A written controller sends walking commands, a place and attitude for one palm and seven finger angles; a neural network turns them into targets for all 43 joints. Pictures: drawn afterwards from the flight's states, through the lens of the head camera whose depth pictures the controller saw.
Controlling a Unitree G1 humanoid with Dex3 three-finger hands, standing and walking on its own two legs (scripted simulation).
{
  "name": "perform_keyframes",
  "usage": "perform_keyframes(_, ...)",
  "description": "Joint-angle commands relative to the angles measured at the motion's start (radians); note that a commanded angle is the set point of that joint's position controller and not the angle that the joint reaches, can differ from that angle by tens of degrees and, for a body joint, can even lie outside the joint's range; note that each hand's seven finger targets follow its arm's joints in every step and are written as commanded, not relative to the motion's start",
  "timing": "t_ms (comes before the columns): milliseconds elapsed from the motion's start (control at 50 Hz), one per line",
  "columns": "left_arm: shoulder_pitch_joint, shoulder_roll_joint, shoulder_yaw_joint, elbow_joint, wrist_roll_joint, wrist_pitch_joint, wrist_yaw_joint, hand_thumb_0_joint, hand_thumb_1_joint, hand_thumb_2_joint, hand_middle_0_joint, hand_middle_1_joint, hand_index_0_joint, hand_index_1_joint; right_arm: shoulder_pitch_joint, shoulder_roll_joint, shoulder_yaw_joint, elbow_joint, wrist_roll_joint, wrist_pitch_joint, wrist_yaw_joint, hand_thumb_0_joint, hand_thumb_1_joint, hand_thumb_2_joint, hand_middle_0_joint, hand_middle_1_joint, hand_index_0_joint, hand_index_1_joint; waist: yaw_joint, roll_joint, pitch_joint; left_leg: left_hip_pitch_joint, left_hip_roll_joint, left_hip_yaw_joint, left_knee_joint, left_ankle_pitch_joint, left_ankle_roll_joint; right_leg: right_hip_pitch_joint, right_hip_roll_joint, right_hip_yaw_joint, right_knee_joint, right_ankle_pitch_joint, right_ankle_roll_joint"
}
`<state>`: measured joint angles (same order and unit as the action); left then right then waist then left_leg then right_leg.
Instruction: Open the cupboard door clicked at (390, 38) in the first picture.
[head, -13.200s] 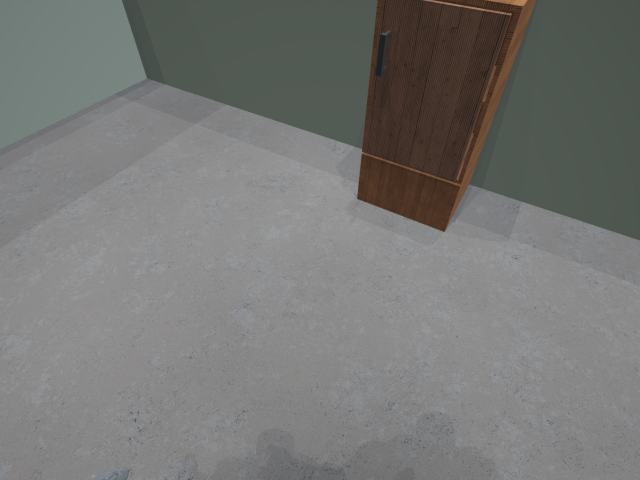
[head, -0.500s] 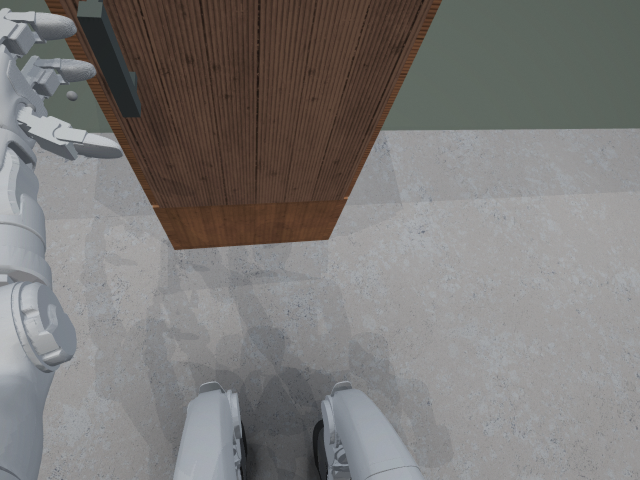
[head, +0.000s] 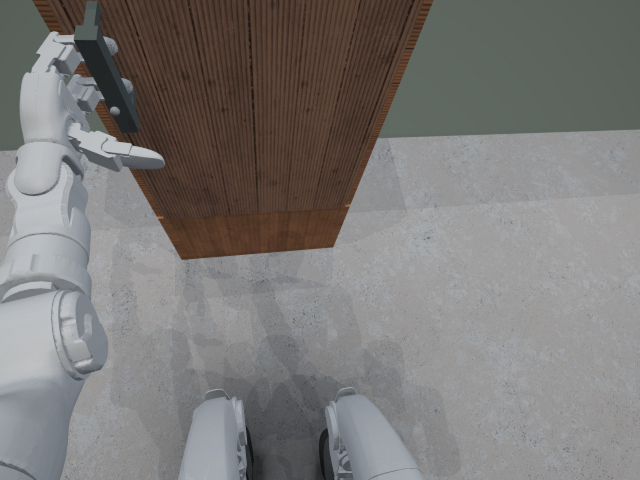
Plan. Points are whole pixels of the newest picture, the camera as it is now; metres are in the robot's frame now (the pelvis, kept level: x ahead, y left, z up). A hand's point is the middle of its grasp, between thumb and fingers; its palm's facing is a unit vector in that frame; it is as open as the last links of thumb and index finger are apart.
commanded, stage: slide the fingers in behind the handle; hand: left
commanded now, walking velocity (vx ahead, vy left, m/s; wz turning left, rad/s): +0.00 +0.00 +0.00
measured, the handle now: (113, 72) +0.58 +0.19 +0.08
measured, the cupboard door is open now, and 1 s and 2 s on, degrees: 0 0 3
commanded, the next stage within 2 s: close the thumb around the handle in 0.84 s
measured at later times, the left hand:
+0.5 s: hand (137, 114) +0.53 +0.17 +0.07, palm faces +0.04 -1.00 -0.01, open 14.0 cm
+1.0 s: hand (138, 111) +0.54 +0.17 +0.06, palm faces +0.04 -1.00 -0.02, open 13.8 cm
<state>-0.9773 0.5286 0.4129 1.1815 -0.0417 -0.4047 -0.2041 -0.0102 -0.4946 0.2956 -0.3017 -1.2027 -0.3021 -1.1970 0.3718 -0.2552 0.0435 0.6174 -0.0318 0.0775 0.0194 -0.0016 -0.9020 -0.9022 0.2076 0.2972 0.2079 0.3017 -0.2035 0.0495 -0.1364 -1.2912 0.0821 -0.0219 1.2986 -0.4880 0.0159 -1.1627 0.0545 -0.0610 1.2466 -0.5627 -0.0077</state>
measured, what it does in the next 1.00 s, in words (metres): stands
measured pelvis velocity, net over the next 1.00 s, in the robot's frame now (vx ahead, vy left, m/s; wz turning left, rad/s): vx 0.00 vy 0.00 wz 0.01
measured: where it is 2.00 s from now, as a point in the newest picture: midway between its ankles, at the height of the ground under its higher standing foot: outside the picture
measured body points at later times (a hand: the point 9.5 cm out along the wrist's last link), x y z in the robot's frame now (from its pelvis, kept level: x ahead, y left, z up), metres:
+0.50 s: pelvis +0.00 -0.01 +0.00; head +0.15 +0.02 +0.42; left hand +0.52 +0.22 +0.07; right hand +0.01 -0.27 -0.11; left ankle +0.05 +0.11 -0.61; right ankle +0.01 -0.12 -0.61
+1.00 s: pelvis +0.00 +0.00 +0.00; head +0.16 +0.03 +0.42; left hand +0.53 +0.22 +0.07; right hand +0.00 -0.26 -0.11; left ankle +0.05 +0.11 -0.61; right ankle +0.01 -0.12 -0.61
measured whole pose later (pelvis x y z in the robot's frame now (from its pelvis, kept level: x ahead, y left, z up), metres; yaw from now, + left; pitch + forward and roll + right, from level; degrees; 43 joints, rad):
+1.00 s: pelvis +0.00 +0.00 +0.00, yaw +0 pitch +27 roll -5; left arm -0.99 0.48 0.38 1.21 -0.03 -0.44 -0.14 -0.01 -0.49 0.30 -0.30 -1.20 -0.32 -1.21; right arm 0.38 -0.25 0.03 0.63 -0.04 0.08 0.03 0.00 -0.90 -0.90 0.21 0.30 0.21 0.30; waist -0.21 0.05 -0.14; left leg -1.29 0.08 -0.02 1.30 -0.49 0.01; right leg -1.17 0.05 -0.06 1.26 -0.57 -0.01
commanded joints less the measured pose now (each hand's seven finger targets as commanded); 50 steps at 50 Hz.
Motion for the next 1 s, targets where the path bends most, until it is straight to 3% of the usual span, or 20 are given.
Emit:
perform_keyframes(0,-0.416,0.263,0.032,-0.223,-0.014,-0.077,0.007,0.000,-0.500,0.300,-0.300,-1.200,-0.300,-1.200,0.184,-0.193,-0.071,-0.036,0.003,-0.006,-0.008,0.000,-0.900,-0.900,0.200,0.300,0.200,0.300,0.003,0.134,-0.552,0.555,-0.035,-0.046,-0.105,0.358,0.023,0.128,0.017,0.024,-0.166,0.332,-0.014)
perform_keyframes(80,-0.433,0.199,-0.013,-0.247,-0.025,-0.088,0.005,0.000,-0.500,0.300,-0.300,-1.200,-0.300,-1.200,0.181,-0.185,-0.073,-0.034,0.003,-0.009,-0.004,0.000,-0.900,-0.900,0.200,0.300,0.200,0.300,-0.012,0.137,-0.545,0.559,-0.038,-0.045,-0.103,0.354,0.026,0.129,0.018,0.026,-0.170,0.340,-0.014)
perform_keyframes(100,-0.422,0.225,0.009,-0.241,-0.025,-0.088,0.007,0.000,-0.500,0.300,-0.300,-1.200,-0.300,-1.200,0.180,-0.189,-0.075,-0.029,0.004,-0.007,-0.006,0.000,-0.900,-0.900,0.200,0.300,0.200,0.300,-0.001,0.136,-0.555,0.556,-0.036,-0.042,-0.102,0.358,0.023,0.139,0.017,0.027,-0.170,0.346,-0.013)
perform_keyframes(160,-0.432,0.164,-0.043,-0.230,-0.031,-0.081,0.004,0.000,-0.500,0.300,-0.300,-1.200,-0.300,-1.200,0.175,-0.184,-0.076,-0.027,0.006,-0.007,-0.006,0.000,-0.900,-0.900,0.200,0.300,0.200,0.300,-0.021,0.110,-0.513,0.533,-0.040,-0.040,-0.107,0.320,0.026,0.134,0.017,0.031,-0.185,0.325,-0.010)
perform_keyframes(180,-0.431,0.166,-0.033,-0.233,-0.033,-0.088,0.007,0.000,-0.500,0.300,-0.300,-1.200,-0.300,-1.200,0.181,-0.184,-0.078,-0.025,0.005,-0.010,-0.006,0.000,-0.900,-0.900,0.200,0.300,0.200,0.300,-0.014,0.135,-0.518,0.559,-0.040,-0.042,-0.108,0.336,0.024,0.121,0.015,0.028,-0.181,0.329,-0.015)
perform_keyframes(240,-0.428,0.183,-0.020,-0.220,-0.029,-0.088,0.019,0.000,-0.500,0.300,-0.300,-1.200,-0.300,-1.200,0.178,-0.187,-0.078,-0.020,0.002,-0.009,-0.007,0.000,-0.900,-0.900,0.200,0.300,0.200,0.300,-0.012,0.122,-0.524,0.546,-0.040,-0.041,-0.106,0.331,0.024,0.129,0.015,0.030,-0.182,0.326,-0.013)
perform_keyframes(300,-0.421,0.119,-0.063,-0.218,-0.025,-0.097,0.028,0.000,-0.500,0.300,-0.300,-1.200,-0.300,-1.200,0.170,-0.178,-0.079,-0.021,0.002,-0.012,-0.001,0.000,-0.900,-0.900,0.200,0.300,0.200,0.300,-0.014,0.138,-0.524,0.566,-0.043,-0.040,-0.106,0.334,0.021,0.110,0.014,0.028,-0.181,0.325,-0.014)
perform_keyframes(340,-0.436,0.156,-0.039,-0.181,-0.022,-0.088,0.042,0.000,-0.500,0.300,-0.300,-1.200,-0.300,-1.200,0.173,-0.187,-0.077,-0.018,0.001,-0.008,-0.003,0.000,-0.900,-0.900,0.200,0.300,0.200,0.300,-0.025,0.092,-0.473,0.509,-0.043,-0.042,-0.108,0.284,0.025,0.111,0.015,0.028,-0.187,0.287,-0.011)
perform_keyframes(440,-0.469,0.195,-0.013,-0.208,-0.007,-0.105,0.063,0.000,-0.500,0.300,-0.300,-1.200,-0.300,-1.200,0.174,-0.184,-0.075,-0.025,-0.006,-0.015,-0.002,0.000,-0.900,-0.900,0.200,0.300,0.200,0.300,-0.012,0.128,-0.541,0.517,-0.045,-0.041,-0.096,0.315,0.025,0.134,0.013,0.034,-0.168,0.313,-0.014)
perform_keyframes(480,-0.459,0.164,-0.031,-0.236,-0.004,-0.121,0.063,0.000,-0.500,0.300,-0.300,-1.200,-0.300,-1.200,0.177,-0.181,-0.078,-0.028,-0.008,-0.016,0.004,0.000,-0.900,-0.900,0.200,0.300,0.200,0.300,-0.008,0.156,-0.578,0.572,-0.044,-0.048,-0.097,0.359,0.022,0.118,0.015,0.027,-0.156,0.335,-0.019)
perform_keyframes(500,-0.437,0.152,-0.037,-0.215,-0.003,-0.116,0.061,0.000,-0.500,0.300,-0.300,-1.200,-0.300,-1.200,0.173,-0.181,-0.079,-0.027,-0.006,-0.014,0.006,0.000,-0.900,-0.900,0.200,0.300,0.200,0.300,-0.008,0.156,-0.566,0.571,-0.043,-0.045,-0.096,0.361,0.020,0.111,0.013,0.025,-0.160,0.338,-0.017)
perform_keyframes(540,-0.433,0.198,-0.007,-0.205,-0.007,-0.104,0.061,0.000,-0.500,0.300,-0.300,-1.200,-0.300,-1.200,0.177,-0.189,-0.076,-0.029,-0.005,-0.007,0.003,0.000,-0.900,-0.900,0.200,0.300,0.200,0.300,-0.010,0.110,-0.539,0.527,-0.042,-0.039,-0.101,0.331,0.024,0.146,0.015,0.032,-0.172,0.333,-0.011)
perform_keyframes(600,-0.449,0.151,-0.045,-0.210,-0.008,-0.101,0.054,0.000,-0.500,0.300,-0.300,-1.200,-0.300,-1.200,0.173,-0.185,-0.076,-0.028,0.000,-0.006,0.002,0.000,-0.900,-0.900,0.200,0.300,0.200,0.300,-0.018,0.128,-0.539,0.554,-0.041,-0.048,-0.107,0.322,0.021,0.106,0.014,0.025,-0.170,0.309,-0.014)
perform_keyframes(660,-0.463,0.163,-0.032,-0.196,-0.015,-0.097,0.058,0.000,-0.500,0.300,-0.300,-1.200,-0.300,-1.200,0.176,-0.188,-0.076,-0.025,-0.001,-0.007,-0.002,0.000,-0.900,-0.900,0.200,0.300,0.200,0.300,-0.023,0.100,-0.511,0.523,-0.042,-0.047,-0.113,0.287,0.024,0.116,0.016,0.027,-0.183,0.282,-0.012)
perform_keyframes(720,-0.490,0.125,-0.062,-0.226,-0.011,-0.116,0.061,0.000,-0.500,0.300,-0.300,-1.200,-0.300,-1.200,0.182,-0.184,-0.079,-0.016,-0.008,-0.012,0.000,0.000,-0.900,-0.900,0.200,0.300,0.200,0.300,-0.024,0.158,-0.547,0.591,-0.040,-0.060,-0.112,0.329,0.017,0.073,0.013,0.019,-0.171,0.292,-0.017)
perform_keyframes(740,-0.463,0.123,-0.057,-0.199,-0.010,-0.112,0.063,0.000,-0.500,0.300,-0.300,-1.200,-0.300,-1.200,0.183,-0.185,-0.080,-0.013,-0.006,-0.011,0.001,0.000,-0.900,-0.900,0.200,0.300,0.200,0.300,-0.021,0.134,-0.535,0.581,-0.040,-0.060,-0.112,0.322,0.017,0.076,0.015,0.017,-0.173,0.286,-0.017)
perform_keyframes(840,-0.479,0.164,-0.038,-0.155,0.001,-0.092,0.071,0.000,-0.500,0.300,-0.300,-1.200,-0.300,-1.200,0.186,-0.190,-0.072,-0.015,-0.006,-0.008,-0.002,0.000,-0.900,-0.900,0.200,0.300,0.200,0.300,-0.030,0.103,-0.492,0.509,-0.043,-0.051,-0.109,0.277,0.025,0.086,0.014,0.022,-0.178,0.261,-0.013)
perform_keyframes(900,-0.460,0.200,0.000,-0.190,0.002,-0.106,0.076,0.000,-0.500,0.300,-0.300,-1.200,-0.300,-1.200,0.185,-0.190,-0.075,-0.023,-0.010,-0.009,-0.002,0.000,-0.900,-0.900,0.200,0.300,0.200,0.300,-0.009,0.136,-0.564,0.551,-0.042,-0.052,-0.103,0.335,0.021,0.105,0.015,0.022,-0.163,0.303,-0.018)
perform_keyframes(920,-0.464,0.194,-0.009,-0.183,0.001,-0.106,0.073,0.000,-0.500,0.300,-0.300,-1.200,-0.300,-1.200,0.185,-0.189,-0.073,-0.021,-0.009,-0.008,-0.001,0.000,-0.900,-0.900,0.200,0.300,0.200,0.300,-0.017,0.136,-0.543,0.550,-0.040,-0.054,-0.104,0.342,0.020,0.095,0.014,0.019,-0.163,0.308,-0.017)
perform_keyframes(980,-0.476,0.187,-0.012,-0.198,-0.007,-0.107,0.066,0.000,-0.332,0.372,-0.312,-1.218,-0.312,-1.218,0.189,-0.189,-0.074,-0.021,-0.008,-0.008,-0.001,0.000,-0.900,-0.900,0.200,0.300,0.200,0.300,-0.022,0.125,-0.540,0.543,-0.041,-0.052,-0.102,0.335,0.024,0.108,0.016,0.022,-0.165,0.310,-0.015)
